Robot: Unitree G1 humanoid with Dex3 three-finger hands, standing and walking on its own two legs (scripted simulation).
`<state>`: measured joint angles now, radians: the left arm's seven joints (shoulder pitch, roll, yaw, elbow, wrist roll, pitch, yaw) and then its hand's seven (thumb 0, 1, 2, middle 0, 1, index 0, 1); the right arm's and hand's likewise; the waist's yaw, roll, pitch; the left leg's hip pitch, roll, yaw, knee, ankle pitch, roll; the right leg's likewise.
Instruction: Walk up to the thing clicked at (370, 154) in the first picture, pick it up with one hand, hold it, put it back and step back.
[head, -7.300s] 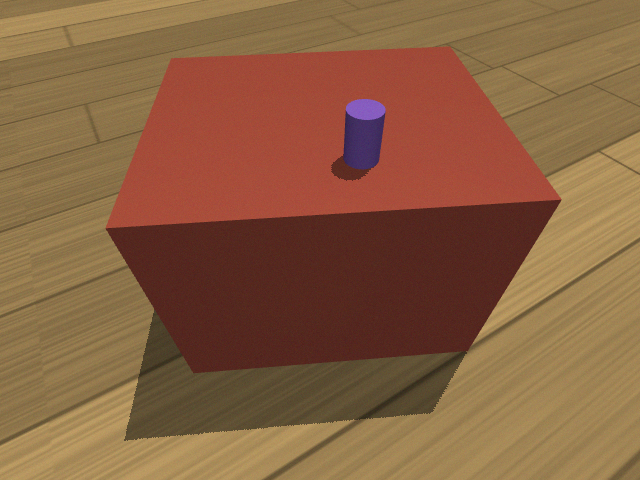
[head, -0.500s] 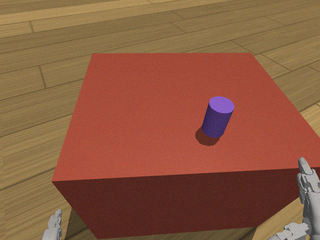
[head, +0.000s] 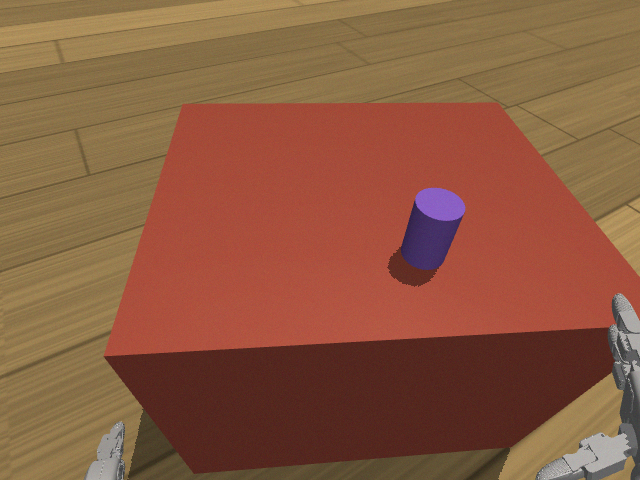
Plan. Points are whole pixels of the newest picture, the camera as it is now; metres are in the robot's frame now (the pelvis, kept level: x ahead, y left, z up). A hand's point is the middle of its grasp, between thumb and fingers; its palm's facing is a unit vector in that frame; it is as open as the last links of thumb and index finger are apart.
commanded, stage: go down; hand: right
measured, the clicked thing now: (430, 229) +0.52 -0.21 -0.02
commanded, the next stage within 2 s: none
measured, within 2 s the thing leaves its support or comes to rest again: neither
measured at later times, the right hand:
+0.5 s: hand (590, 312) +0.28 -0.31 +0.09, palm faces +0.24 +0.96 -0.16, open 17.5 cm
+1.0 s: hand (598, 282) +0.32 -0.35 +0.09, palm faces +0.17 +0.98 +0.00, open 17.3 cm
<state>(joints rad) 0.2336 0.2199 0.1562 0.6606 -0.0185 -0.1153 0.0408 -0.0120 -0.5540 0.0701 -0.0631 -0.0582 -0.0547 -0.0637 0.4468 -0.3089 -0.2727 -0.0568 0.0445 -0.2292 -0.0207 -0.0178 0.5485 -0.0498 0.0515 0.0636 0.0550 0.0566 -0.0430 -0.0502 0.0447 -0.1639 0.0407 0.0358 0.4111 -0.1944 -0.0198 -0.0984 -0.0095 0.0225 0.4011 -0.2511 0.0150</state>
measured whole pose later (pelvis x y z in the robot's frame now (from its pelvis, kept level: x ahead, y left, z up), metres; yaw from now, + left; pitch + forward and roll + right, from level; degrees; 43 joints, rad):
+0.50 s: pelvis +0.00 +0.00 +0.00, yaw +0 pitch +0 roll +0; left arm 0.17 0.22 0.05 0.71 -0.03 -0.15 0.13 -0.01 -0.54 0.04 -0.06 -0.04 -0.06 -0.05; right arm -0.03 -0.45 -0.48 0.43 0.24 -0.23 0.32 -0.02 0.54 -0.04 0.04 0.06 0.05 0.05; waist 0.01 -0.01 -0.01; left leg -0.25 0.04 0.04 0.46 -0.21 -0.02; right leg -0.19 -0.01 0.03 0.46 -0.27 0.01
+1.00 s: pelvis +0.01 -0.01 -0.01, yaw +0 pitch +4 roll +1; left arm 0.23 0.23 -0.01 0.65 -0.03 -0.21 0.16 -0.01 -0.54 0.04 -0.07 -0.06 -0.06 -0.06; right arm -0.23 -0.55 -0.56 0.68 0.31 -0.18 0.51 -0.02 0.49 -0.04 0.05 0.05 0.05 0.05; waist 0.01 0.00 -0.05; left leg -0.32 0.03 0.04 0.48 -0.23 -0.03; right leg -0.29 -0.02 0.03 0.55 -0.33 0.00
